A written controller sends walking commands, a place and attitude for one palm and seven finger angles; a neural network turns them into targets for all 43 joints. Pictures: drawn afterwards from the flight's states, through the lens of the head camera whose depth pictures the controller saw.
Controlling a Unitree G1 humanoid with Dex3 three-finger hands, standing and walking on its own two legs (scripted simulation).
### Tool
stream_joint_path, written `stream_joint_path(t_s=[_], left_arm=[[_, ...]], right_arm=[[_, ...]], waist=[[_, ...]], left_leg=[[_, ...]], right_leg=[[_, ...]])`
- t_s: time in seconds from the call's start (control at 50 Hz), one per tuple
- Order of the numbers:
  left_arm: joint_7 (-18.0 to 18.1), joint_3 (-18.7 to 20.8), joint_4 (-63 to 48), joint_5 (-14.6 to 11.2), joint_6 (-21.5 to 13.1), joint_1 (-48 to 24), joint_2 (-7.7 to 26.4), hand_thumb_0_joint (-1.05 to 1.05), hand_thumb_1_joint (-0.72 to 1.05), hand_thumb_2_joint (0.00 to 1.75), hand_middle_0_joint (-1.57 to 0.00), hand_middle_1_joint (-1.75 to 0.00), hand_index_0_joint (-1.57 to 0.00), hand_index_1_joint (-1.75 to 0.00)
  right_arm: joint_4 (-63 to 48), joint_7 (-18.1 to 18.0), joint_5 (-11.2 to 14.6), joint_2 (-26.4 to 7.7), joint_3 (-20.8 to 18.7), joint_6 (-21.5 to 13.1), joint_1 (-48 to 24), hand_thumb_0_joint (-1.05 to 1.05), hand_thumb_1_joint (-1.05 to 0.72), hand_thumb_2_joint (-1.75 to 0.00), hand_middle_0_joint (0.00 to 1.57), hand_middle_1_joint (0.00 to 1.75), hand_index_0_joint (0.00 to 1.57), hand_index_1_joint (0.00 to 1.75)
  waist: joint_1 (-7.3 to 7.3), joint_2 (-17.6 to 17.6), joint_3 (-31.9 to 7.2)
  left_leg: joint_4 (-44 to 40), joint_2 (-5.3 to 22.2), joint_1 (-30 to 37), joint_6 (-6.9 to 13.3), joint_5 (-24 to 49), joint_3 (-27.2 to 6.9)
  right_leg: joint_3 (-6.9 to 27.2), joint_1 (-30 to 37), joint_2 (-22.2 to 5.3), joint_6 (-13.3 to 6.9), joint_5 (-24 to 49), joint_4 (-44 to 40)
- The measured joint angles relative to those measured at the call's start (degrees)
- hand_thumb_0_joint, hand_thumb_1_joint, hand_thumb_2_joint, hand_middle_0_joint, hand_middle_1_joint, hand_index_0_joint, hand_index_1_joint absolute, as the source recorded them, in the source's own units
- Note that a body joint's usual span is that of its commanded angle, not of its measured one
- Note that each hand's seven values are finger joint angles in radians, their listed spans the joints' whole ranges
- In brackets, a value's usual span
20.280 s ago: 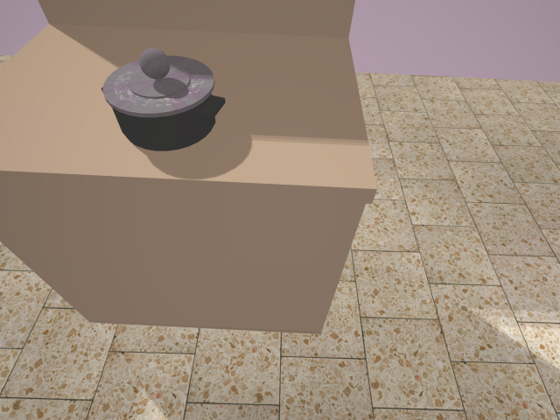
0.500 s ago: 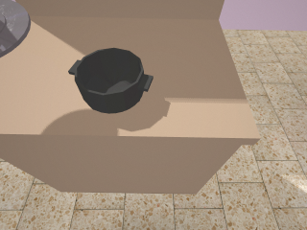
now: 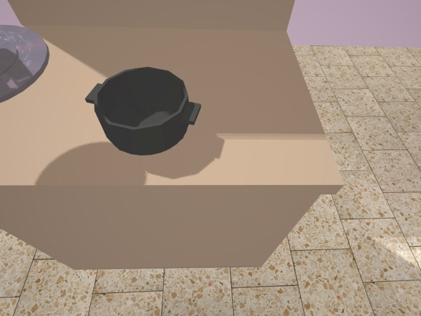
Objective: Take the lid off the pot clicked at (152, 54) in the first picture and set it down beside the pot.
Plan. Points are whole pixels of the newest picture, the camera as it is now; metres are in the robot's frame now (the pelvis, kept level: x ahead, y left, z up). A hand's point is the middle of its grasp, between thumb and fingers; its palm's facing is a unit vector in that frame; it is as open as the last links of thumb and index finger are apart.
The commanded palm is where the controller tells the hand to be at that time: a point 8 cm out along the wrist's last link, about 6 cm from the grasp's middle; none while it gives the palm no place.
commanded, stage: lower the lid onto the table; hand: left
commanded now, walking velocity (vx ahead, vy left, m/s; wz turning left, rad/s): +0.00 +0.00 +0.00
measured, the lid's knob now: out of the picture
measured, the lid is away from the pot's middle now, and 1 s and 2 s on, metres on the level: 0.23 0.23 0.23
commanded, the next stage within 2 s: none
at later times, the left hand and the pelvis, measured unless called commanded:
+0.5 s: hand out of the picture +0.47 +0.33 +0.24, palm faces -0.29 -0.28 -0.91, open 7.8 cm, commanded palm +0.50 +0.33 +0.30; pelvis +0.00 +0.00 +0.00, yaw +0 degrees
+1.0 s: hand out of the picture +0.47 +0.33 +0.20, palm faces -0.36 -0.28 -0.89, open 7.8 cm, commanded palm +0.51 +0.33 +0.27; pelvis +0.00 +0.01 -0.01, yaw +0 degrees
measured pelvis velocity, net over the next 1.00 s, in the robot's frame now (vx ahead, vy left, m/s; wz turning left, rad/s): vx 0.00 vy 0.01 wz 0.00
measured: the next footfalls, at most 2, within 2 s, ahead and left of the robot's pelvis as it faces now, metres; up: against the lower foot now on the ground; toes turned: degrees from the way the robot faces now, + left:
none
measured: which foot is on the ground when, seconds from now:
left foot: down 0.00-1.00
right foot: down 0.00-1.00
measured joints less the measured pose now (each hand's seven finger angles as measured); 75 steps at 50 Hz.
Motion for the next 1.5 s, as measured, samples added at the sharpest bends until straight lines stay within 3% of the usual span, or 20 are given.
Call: stream_joint_path(t_s=[0.58, 1.02, 1.26, 1.5], left_arm=[[1.26, 0.32, 0.67, -0.80, -4.18, 3.78, -1.76, -0.01, 0.23, 0.78, -0.65, -1.01, -0.60, -0.99], [2.34, 1.22, 2.57, -0.61, -7.13, 5.79, -0.99, -0.01, 0.24, 0.78, -0.65, -1.01, -0.59, -0.99], [2.80, 1.12, 3.07, -0.85, -8.30, 6.65, -2.68, -0.01, 0.24, 0.78, -0.65, -1.01, -0.59, -0.99], [3.83, 2.01, 5.97, -0.69, -9.86, 7.35, -1.17, -0.01, 0.24, 0.78, -0.65, -1.01, -0.59, -0.99]], right_arm=[[-0.20, 0.28, 0.08, 0.41, -0.51, -0.19, 0.20, 0.00, -0.90, -0.90, 0.21, 0.29, 0.20, 0.30], [0.61, -0.41, 0.02, 0.27, -0.82, -0.36, 2.54, 0.00, -0.90, -0.90, 0.21, 0.29, 0.20, 0.30], [0.73, -0.51, -0.18, 0.55, -0.79, -0.56, 2.48, 0.00, -0.90, -0.90, 0.21, 0.30, 0.20, 0.30], [0.18, -1.11, 0.07, 0.53, -0.11, -0.42, 2.60, 0.00, -0.90, -0.90, 0.21, 0.30, 0.20, 0.30]], waist=[[0.16, 0.24, -0.26], [-0.88, -0.10, -0.25], [-0.98, 0.32, -0.43], [-2.02, 0.05, -0.48]], left_leg=[[2.63, -0.03, -2.35, 0.28, -1.28, -0.25], [4.87, 0.41, -4.86, 0.48, -2.05, -0.07], [6.31, 0.46, -6.55, 0.52, -2.27, -0.24], [8.02, 1.01, -7.95, 0.49, -2.97, 0.04]], right_leg=[[-0.29, -1.76, -0.03, 0.36, -0.85, 1.60], [-0.11, -3.92, 0.38, 0.51, -1.01, 2.88], [-0.34, -5.55, 0.41, 0.54, -1.31, 4.33], [-0.05, -7.01, 0.92, 0.39, -1.74, 5.87]])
